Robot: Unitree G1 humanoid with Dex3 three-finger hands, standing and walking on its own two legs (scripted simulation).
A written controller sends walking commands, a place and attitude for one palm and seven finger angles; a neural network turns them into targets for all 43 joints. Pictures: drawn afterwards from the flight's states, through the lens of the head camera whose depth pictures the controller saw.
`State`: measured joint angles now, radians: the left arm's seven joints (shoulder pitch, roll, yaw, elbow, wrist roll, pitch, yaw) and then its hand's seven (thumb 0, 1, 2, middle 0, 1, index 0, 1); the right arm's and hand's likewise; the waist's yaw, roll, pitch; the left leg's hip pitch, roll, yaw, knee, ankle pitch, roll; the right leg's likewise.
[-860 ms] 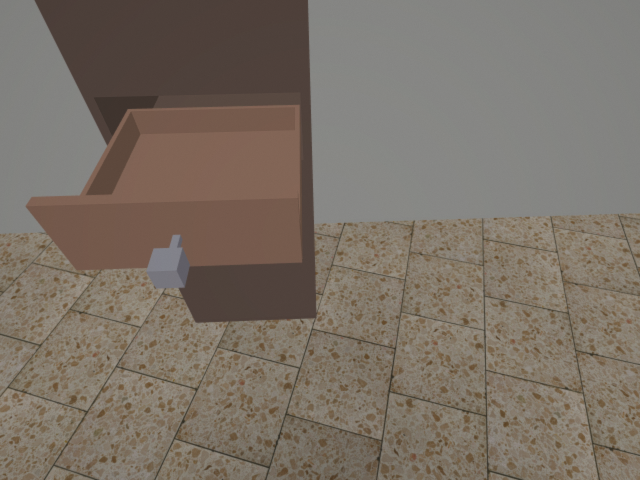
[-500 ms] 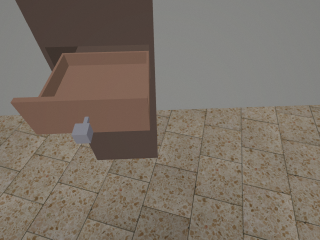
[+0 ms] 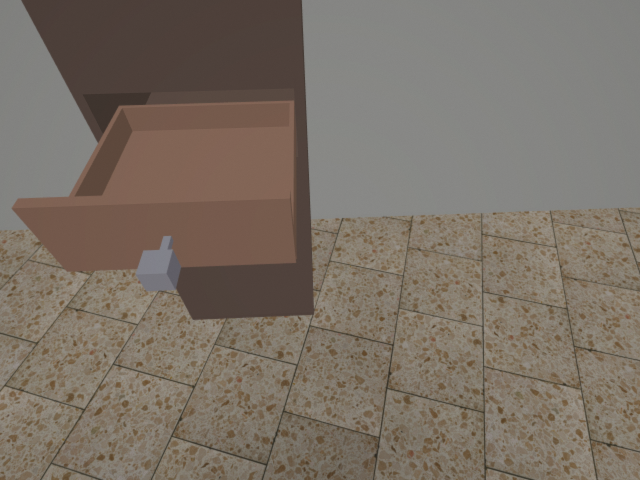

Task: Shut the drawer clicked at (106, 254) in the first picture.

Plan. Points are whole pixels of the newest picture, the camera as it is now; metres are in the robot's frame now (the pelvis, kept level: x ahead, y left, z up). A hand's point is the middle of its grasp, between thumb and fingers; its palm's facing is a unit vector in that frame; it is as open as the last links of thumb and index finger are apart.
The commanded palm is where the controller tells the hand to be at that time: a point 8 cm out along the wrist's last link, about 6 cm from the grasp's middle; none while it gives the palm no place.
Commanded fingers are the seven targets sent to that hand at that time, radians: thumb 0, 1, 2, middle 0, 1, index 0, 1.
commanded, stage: take the last steps up to it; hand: left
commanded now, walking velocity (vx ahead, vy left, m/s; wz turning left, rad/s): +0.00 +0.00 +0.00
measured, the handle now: (162, 259) +0.40 +0.26 +0.02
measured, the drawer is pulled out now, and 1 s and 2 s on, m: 0.30 0.30 0.30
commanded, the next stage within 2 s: come to a stop and stand still in 0.36 s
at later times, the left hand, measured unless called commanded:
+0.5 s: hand out of the picture +0.01 +0.19 -0.19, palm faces +0.11 -0.98 -0.18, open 7.3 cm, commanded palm none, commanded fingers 0.00 0.90 0.90 -0.20 -0.30 -0.20 -0.30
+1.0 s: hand out of the picture +0.07 +0.19 -0.18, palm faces +0.02 -0.97 -0.25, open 7.3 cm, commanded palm none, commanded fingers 0.00 0.90 0.90 -0.20 -0.30 -0.20 -0.30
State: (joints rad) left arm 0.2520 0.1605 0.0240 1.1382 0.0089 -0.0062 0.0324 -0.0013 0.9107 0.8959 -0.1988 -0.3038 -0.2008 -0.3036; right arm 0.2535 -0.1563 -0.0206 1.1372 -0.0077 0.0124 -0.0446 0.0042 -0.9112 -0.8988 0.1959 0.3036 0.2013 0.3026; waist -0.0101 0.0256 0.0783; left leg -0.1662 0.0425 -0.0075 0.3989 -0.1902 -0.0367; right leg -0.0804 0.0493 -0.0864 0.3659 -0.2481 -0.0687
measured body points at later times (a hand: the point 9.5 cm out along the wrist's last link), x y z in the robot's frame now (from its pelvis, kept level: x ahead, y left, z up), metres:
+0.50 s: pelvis +0.05 +0.02 -0.01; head +0.07 +0.03 +0.44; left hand +0.01 +0.24 -0.18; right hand +0.02 -0.19 -0.17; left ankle +0.02 +0.14 -0.74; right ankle -0.02 -0.07 -0.74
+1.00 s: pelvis +0.03 +0.01 -0.01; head +0.06 +0.00 +0.44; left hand +0.07 +0.24 -0.16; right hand +0.10 -0.23 -0.16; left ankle +0.03 +0.13 -0.73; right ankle -0.03 -0.07 -0.74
